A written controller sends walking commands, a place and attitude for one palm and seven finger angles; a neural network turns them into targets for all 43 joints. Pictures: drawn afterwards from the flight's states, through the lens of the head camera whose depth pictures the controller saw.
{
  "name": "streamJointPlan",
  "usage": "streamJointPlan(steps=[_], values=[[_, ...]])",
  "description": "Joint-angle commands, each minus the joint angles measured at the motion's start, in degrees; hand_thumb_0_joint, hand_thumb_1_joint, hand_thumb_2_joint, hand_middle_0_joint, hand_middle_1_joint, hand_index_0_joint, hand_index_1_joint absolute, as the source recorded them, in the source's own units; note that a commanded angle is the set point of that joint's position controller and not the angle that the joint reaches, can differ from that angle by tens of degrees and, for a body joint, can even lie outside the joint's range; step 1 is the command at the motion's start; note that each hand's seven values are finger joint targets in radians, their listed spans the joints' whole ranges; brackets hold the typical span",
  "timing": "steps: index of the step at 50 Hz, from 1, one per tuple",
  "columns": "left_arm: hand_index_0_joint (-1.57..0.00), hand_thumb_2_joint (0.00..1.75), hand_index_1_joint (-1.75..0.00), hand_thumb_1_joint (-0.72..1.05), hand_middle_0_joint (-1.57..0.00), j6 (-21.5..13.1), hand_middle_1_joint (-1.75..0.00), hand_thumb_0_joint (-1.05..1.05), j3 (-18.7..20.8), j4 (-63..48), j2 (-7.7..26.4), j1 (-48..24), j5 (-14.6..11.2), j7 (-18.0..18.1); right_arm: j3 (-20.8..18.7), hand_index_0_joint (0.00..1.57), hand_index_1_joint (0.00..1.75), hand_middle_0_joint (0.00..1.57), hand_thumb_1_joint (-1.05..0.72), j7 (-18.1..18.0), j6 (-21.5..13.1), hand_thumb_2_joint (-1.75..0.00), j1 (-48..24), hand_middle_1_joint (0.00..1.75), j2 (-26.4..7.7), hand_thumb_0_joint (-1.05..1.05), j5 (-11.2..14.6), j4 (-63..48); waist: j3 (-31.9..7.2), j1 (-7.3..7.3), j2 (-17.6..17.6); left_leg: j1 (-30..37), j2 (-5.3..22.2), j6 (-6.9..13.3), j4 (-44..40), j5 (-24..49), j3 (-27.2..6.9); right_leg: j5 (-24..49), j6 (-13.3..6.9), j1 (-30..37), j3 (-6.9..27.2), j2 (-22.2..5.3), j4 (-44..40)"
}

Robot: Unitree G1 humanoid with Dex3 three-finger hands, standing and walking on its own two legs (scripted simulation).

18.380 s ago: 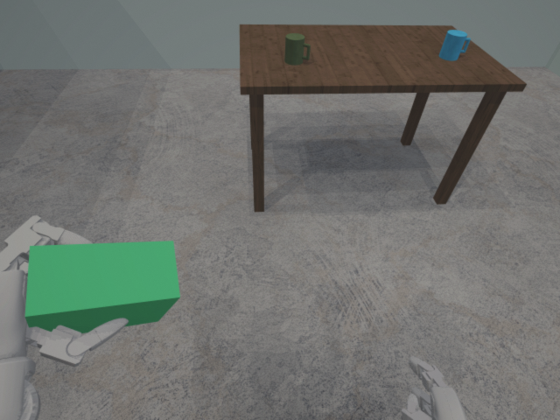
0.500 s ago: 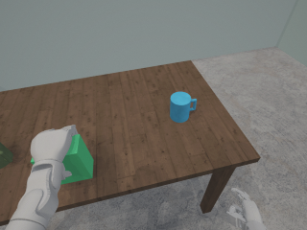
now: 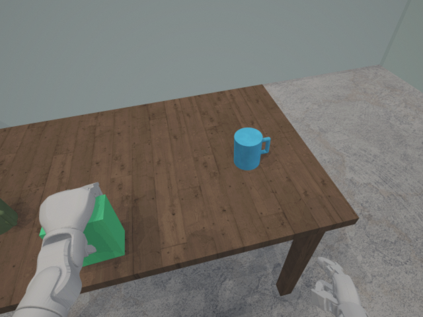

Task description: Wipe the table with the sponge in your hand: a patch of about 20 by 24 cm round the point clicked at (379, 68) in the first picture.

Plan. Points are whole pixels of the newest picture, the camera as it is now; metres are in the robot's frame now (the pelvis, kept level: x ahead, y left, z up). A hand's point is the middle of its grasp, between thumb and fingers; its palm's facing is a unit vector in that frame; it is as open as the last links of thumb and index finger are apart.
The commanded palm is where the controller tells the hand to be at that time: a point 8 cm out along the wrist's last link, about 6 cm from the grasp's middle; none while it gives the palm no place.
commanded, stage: lower the sponge onto the table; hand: left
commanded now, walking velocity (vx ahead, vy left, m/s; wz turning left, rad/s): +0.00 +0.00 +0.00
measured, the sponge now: (92, 238) +0.25 +0.30 -0.02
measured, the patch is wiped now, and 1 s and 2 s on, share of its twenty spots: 0.00 0.40 0.60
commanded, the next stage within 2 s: wipe forward along the first lane in 0.50 s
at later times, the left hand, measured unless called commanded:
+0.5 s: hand (90, 234) +0.24 +0.29 +0.02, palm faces -0.05 -0.07 -1.00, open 10.5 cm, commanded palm +0.22 +0.29 +0.07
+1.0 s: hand (95, 216) +0.28 +0.30 +0.01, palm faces -0.09 -0.01 -1.00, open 10.5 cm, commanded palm +0.27 +0.30 +0.05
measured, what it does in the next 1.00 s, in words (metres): stands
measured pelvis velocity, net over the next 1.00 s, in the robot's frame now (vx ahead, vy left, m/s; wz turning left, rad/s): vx -0.01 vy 0.00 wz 0.01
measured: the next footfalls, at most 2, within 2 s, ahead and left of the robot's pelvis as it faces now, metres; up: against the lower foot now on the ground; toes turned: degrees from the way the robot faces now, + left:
none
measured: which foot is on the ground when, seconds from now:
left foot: down 0.00-1.00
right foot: down 0.00-1.00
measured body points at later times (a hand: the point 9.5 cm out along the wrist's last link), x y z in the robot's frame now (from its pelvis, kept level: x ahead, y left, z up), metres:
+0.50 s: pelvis +0.00 +0.00 +0.00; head +0.00 -0.02 +0.45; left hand +0.24 +0.29 +0.07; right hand +0.21 -0.22 -0.10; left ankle +0.04 +0.13 -0.74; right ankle -0.02 -0.12 -0.74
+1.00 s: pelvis -0.01 +0.00 -0.01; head +0.00 -0.03 +0.44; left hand +0.28 +0.30 +0.07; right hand +0.18 -0.24 -0.12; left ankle +0.04 +0.13 -0.74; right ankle -0.02 -0.12 -0.74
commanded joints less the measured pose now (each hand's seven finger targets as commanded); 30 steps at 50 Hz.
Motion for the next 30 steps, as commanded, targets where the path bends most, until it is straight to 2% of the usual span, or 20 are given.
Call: streamJointPlan(steps=[1,2,4,6,8,9,10,11,12,14,15,16,19,20,21,23,25,26,27,30], values=[[-1.20,1.30,-1.60,0.10,-1.20,2.4,-1.60,0.00,4.4,-8.8,11.8,-10.3,0.1,-1.5,-2.0,0.20,0.30,0.20,-0.90,-0.7,-2.4,-0.90,-10.6,0.30,-8.1,0.00,0.2,-10.1,-9.4,-0.26,-3.4,8.1,-2.7,3.3,-2.4,6.8,-0.5,10.1,-2.4,-2.0,1.0,0.8,-5.3],[-1.20,1.30,-1.60,0.10,-1.20,1.6,-1.60,0.00,2.8,-10.4,10.9,-12.7,0.5,-2.3,-1.8,0.20,0.30,0.20,-0.90,-0.7,-2.4,-0.90,-10.4,0.30,-7.8,0.00,0.1,-10.5,-10.5,-0.54,-3.5,8.6,-3.0,3.6,-1.8,7.2,-0.4,10.8,-2.2,-2.3,0.1,0.7,-5.0],[-1.20,1.30,-1.60,0.10,-1.20,-1.1,-1.60,0.00,2.7,-13.2,11.1,-13.1,1.0,-2.9,-2.0,0.20,0.30,0.20,-0.90,-0.7,-3.0,-0.90,-9.5,0.30,-7.4,0.00,-0.4,-10.9,-12.2,-0.63,-2.2,9.9,-3.1,4.0,-0.8,8.8,-0.6,12.8,-2.3,-2.4,0.3,0.7,-4.3],[-1.20,1.30,-1.60,0.10,-1.20,-3.9,-1.60,0.00,6.3,-15.3,14.8,-13.4,1.6,-2.1,-2.3,0.20,0.30,0.20,-0.90,-1.0,-3.2,-0.90,-8.4,0.30,-7.5,0.00,-1.0,-10.5,-12.3,-0.45,-0.4,10.7,-2.8,3.9,-0.4,9.1,-1.0,12.6,-2.8,-3.1,1.4,1.2,-4.1],[-1.20,1.30,-1.60,0.10,-1.20,-6.3,-1.60,0.00,6.0,-15.6,13.3,-12.8,2.4,-0.6,-2.6,0.20,0.30,0.20,-0.90,-1.1,-3.7,-0.90,-7.5,0.30,-6.7,0.00,-1.3,-10.5,-12.2,-0.53,-0.2,11.0,-2.7,3.9,0.3,10.0,-0.8,12.9,-2.8,-4.3,0.9,1.1,-3.7],[-1.20,1.30,-1.60,0.10,-1.20,-6.5,-1.60,0.00,7.3,-13.6,13.8,-12.1,2.7,0.2,-2.8,0.20,0.30,0.20,-0.90,-1.1,-3.5,-0.90,-7.2,0.30,-7.1,0.00,-1.5,-9.8,-11.6,-0.33,-1.0,10.7,-2.7,3.7,0.5,10.4,-1.0,13.5,-3.0,-4.7,1.0,1.2,-3.7],[-1.20,1.30,-1.60,0.10,-1.20,-6.5,-1.60,0.00,7.0,-12.9,12.7,-11.1,2.8,0.7,-3.1,0.20,0.30,0.20,-0.90,-0.9,-3.4,-0.90,-6.9,0.30,-7.1,0.00,-1.4,-9.5,-10.8,-0.44,-0.8,10.3,-2.4,3.5,0.6,10.5,-0.8,13.4,-3.0,-5.4,1.0,1.2,-3.6],[-1.20,1.30,-1.60,0.10,-1.20,-6.1,-1.60,0.00,8.6,-13.1,13.7,-10.6,2.5,1.3,-3.2,0.20,0.30,0.20,-0.90,-0.8,-3.2,-0.90,-6.8,0.30,-7.5,0.00,-1.3,-9.5,-11.1,-0.16,-1.1,10.2,-2.2,3.2,0.0,9.8,-1.3,12.2,-3.2,-5.2,1.5,1.5,-3.7],[-1.20,1.30,-1.60,0.10,-1.20,-5.8,-1.60,0.00,6.8,-13.1,11.5,-10.7,2.5,1.8,-3.2,0.20,0.30,0.20,-0.90,-0.7,-3.2,-0.90,-7.2,0.30,-7.1,0.00,-1.2,-9.9,-11.6,-0.01,-1.2,10.0,-2.2,3.3,0.2,10.1,-0.9,12.4,-3.0,-5.2,0.5,1.3,-3.4],[-1.20,1.30,-1.60,0.10,-1.20,-4.7,-1.60,0.00,6.6,-12.4,10.8,-8.3,2.3,2.6,-3.4,0.20,0.30,0.20,-0.90,-0.3,-3.1,-0.90,-7.8,0.30,-7.4,0.00,-1.0,-9.8,-12.1,0.49,-1.2,9.8,-2.1,3.0,0.2,11.1,-0.8,13.7,-3.0,-4.7,0.7,1.1,-3.1],[-1.20,1.30,-1.60,0.10,-1.20,-4.0,-1.60,0.00,5.8,-11.5,10.1,-8.1,2.1,2.9,-3.4,0.20,0.30,0.20,-0.90,-0.3,-2.9,-0.90,-7.7,0.30,-7.3,0.00,-0.8,-9.8,-11.3,0.12,-1.4,9.3,-2.0,3.1,0.0,10.3,-0.4,13.0,-2.8,-4.9,0.7,1.0,-3.2],[-1.20,1.30,-1.60,0.10,-1.20,-3.3,-1.60,0.00,7.5,-11.3,11.9,-8.6,1.8,3.1,-3.3,0.20,0.30,0.20,-0.90,-0.3,-2.8,-0.90,-8.0,0.30,-7.6,0.00,-0.8,-9.6,-11.0,0.24,-0.4,9.0,-2.0,2.8,-0.5,9.0,-0.8,11.2,-3.1,-4.8,1.1,1.3,-3.4],[-1.20,1.30,-1.60,0.10,-1.20,-2.5,-1.60,0.00,4.8,-11.5,10.3,-10.6,2.6,3.2,-3.1,0.20,0.30,0.20,-0.90,-0.3,-2.8,-0.90,-8.6,0.30,-7.3,0.00,-0.7,-9.8,-12.1,0.03,-0.8,8.9,-2.2,3.2,-0.2,8.6,-0.7,10.7,-2.8,-4.9,0.3,1.0,-3.1],[-1.20,1.30,-1.60,0.10,-1.20,-2.0,-1.60,0.00,5.1,-9.8,10.6,-9.7,2.6,3.2,-3.3,0.20,0.30,0.20,-0.90,-0.4,-2.7,-0.90,-8.2,0.30,-7.4,0.00,-0.7,-9.6,-11.5,-0.08,-2.2,8.5,-2.2,3.3,0.0,8.1,-0.5,10.4,-2.8,-5.1,0.6,1.1,-3.1],[-1.20,1.30,-1.60,0.10,-1.20,-1.7,-1.60,0.00,6.5,-9.9,12.1,-9.8,2.4,3.2,-3.1,0.20,0.30,0.20,-0.90,-0.5,-2.6,-0.90,-8.3,0.30,-7.7,0.00,-0.7,-9.6,-11.6,0.11,-1.1,8.3,-2.3,3.2,-0.5,6.9,-0.7,9.0,-2.9,-4.8,0.9,1.3,-3.4],[-1.20,1.30,-1.60,0.10,-1.20,-1.5,-1.60,0.00,4.6,-8.4,10.4,-10.4,2.6,2.9,-3.0,0.20,0.30,0.20,-0.90,-0.6,-2.6,-0.90,-8.0,0.30,-7.3,0.00,-0.5,-9.6,-11.2,-0.34,-2.6,7.6,-2.4,3.4,-0.2,6.0,-0.6,8.2,-2.6,-5.5,0.2,1.2,-3.1],[-1.20,1.30,-1.60,0.10,-1.20,-1.3,-1.60,0.00,4.4,-6.6,10.4,-10.2,2.7,2.5,-3.0,0.20,0.30,0.20,-0.90,-0.6,-2.4,-0.90,-8.1,0.30,-7.5,0.00,-0.5,-9.3,-9.8,-0.45,-3.3,7.1,-2.5,3.5,0.0,5.7,-0.3,8.7,-2.6,-5.9,0.7,1.1,-3.6],[-1.20,1.30,-1.60,0.10,-1.20,-1.2,-1.60,0.00,6.0,-6.7,11.8,-9.8,2.5,2.4,-3.0,0.20,0.30,0.20,-0.90,-0.6,-2.1,-0.90,-8.0,0.30,-7.8,0.00,-0.4,-9.3,-10.1,-0.06,-2.7,7.0,-2.5,3.3,-0.4,5.1,-0.9,7.4,-2.9,-5.6,1.1,1.4,-3.6],[-1.20,1.30,-1.60,0.10,-1.20,-1.3,-1.60,0.00,3.4,-7.2,9.3,-11.2,2.5,2.1,-2.7,0.20,0.30,0.20,-0.90,-0.6,-2.2,-0.90,-8.2,0.30,-7.5,0.00,-0.4,-9.7,-10.5,-0.44,-2.9,7.0,-2.7,3.5,0.0,5.2,-0.5,7.9,-2.6,-5.9,0.3,1.2,-3.3],[-1.20,1.30,-1.60,0.10,-1.20,-1.5,-1.60,0.00,2.9,-5.0,8.9,-10.1,2.8,1.8,-2.9,0.20,0.30,0.20,-0.90,-0.5,-2.0,-0.90,-7.8,0.30,-7.4,0.00,-0.3,-9.5,-9.3,-0.48,-2.8,6.4,-2.5,3.5,0.3,4.9,-0.4,7.5,-2.7,-6.9,0.5,1.2,-3.2]])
